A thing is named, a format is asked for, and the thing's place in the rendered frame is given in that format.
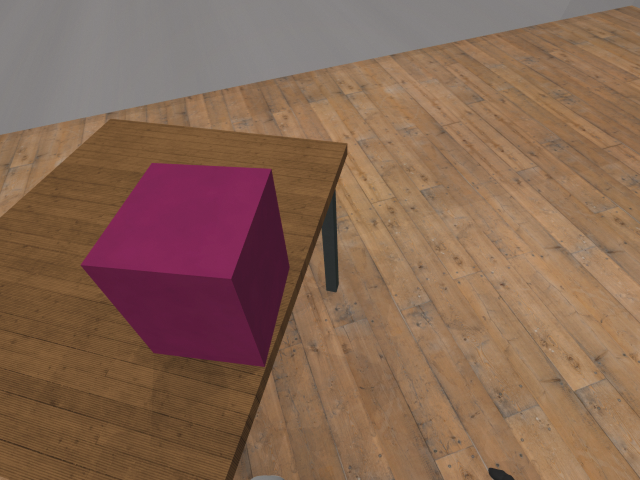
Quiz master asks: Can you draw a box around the table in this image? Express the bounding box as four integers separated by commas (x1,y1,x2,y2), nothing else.
0,119,347,480

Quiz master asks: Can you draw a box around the carton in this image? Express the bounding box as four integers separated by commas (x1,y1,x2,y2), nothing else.
81,163,290,367

